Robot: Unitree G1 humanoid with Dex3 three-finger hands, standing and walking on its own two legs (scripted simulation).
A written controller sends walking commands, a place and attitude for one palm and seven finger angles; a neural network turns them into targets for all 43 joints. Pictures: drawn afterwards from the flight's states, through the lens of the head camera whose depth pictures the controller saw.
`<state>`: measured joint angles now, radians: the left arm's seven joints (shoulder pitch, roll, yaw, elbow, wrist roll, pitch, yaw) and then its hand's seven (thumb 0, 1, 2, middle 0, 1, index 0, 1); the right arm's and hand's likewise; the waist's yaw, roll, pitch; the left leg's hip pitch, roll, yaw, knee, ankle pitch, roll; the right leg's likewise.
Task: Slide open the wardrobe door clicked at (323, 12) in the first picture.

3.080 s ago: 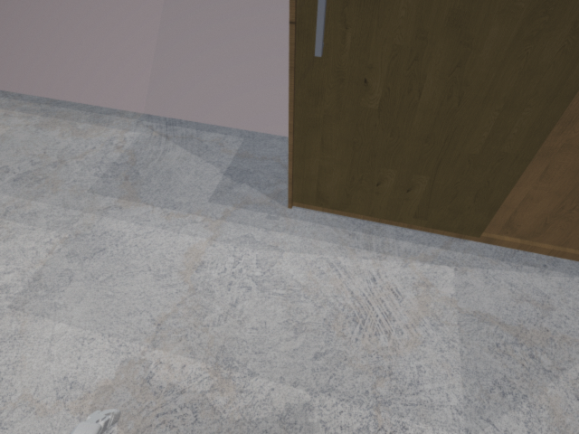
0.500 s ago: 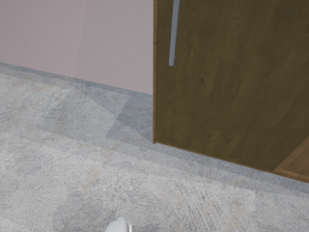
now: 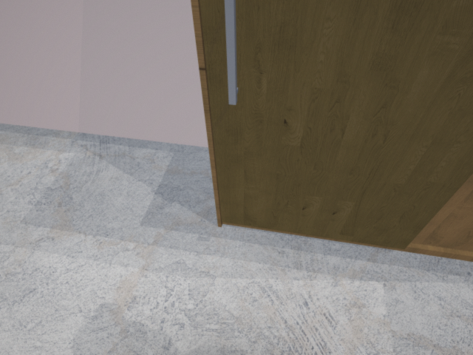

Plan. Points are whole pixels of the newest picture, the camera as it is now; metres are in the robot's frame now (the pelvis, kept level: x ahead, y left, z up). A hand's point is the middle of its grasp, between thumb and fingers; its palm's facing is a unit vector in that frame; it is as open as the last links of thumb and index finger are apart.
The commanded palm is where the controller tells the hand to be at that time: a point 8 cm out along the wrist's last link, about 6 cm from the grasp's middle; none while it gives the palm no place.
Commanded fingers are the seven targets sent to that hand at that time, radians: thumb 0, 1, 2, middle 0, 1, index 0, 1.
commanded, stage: take the last steps up to it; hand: left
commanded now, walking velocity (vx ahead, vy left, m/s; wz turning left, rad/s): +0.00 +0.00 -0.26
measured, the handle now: (233, 52) +0.76 +0.07 +0.15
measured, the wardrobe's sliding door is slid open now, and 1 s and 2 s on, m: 0.00 0.00 0.00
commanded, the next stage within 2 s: come to a stop and stand still in 0.94 s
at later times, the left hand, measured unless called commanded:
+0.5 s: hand out of the picture +0.04 +0.19 -0.17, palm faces +0.01 -0.99 -0.14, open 7.3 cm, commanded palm none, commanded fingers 0.00 0.90 0.90 -0.20 -0.30 -0.20 -0.30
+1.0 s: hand (199, 262) +0.34 +0.12 -0.16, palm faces -0.06 -0.98 -0.18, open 7.3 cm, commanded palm none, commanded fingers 0.00 0.90 0.90 -0.20 -0.30 -0.20 -0.30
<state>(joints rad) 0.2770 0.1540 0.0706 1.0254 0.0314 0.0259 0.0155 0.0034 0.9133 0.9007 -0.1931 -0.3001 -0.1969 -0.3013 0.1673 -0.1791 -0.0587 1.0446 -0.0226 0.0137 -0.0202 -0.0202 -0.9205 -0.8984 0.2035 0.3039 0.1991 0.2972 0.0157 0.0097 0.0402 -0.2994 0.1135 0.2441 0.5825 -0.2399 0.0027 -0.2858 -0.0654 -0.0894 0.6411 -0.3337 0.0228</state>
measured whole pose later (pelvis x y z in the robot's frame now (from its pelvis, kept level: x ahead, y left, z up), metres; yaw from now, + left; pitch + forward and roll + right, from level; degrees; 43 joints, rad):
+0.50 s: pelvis +0.06 +0.02 +0.01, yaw -5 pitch +0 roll -1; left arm 0.36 0.16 0.07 1.12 0.03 0.02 0.00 0.01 0.91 0.90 -0.20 -0.30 -0.20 -0.30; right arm 0.31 -0.14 -0.04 1.06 -0.03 -0.04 -0.01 0.00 -0.91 -0.90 0.20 0.30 0.20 0.30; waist 0.00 -0.03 -0.01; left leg -0.20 0.05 0.15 0.53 -0.32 0.03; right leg -0.29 -0.01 -0.05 0.77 -0.44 -0.03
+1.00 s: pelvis +0.22 -0.04 +0.00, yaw -5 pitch -1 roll +0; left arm 0.12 0.12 0.06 1.01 0.01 -0.07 0.01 0.00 0.92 0.90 -0.19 -0.30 -0.20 -0.30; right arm 0.40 -0.12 -0.04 1.17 -0.01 -0.02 -0.01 0.00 -0.90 -0.90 0.20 0.30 0.20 0.30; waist -0.04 0.03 0.10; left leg -0.32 0.08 0.06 1.16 -0.45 0.00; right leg -0.34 -0.04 -0.18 0.59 -0.23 -0.06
